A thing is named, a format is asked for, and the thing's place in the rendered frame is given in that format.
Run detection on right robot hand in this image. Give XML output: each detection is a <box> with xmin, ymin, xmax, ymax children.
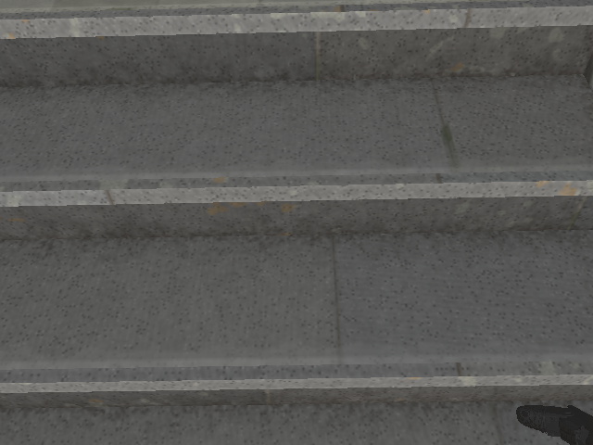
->
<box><xmin>516</xmin><ymin>405</ymin><xmax>593</xmax><ymax>445</ymax></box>

